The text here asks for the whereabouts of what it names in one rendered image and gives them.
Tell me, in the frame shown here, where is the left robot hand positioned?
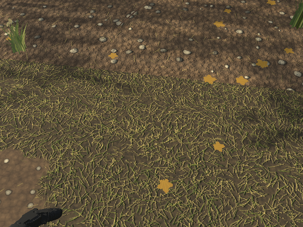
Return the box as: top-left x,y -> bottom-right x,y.
9,208 -> 62,227

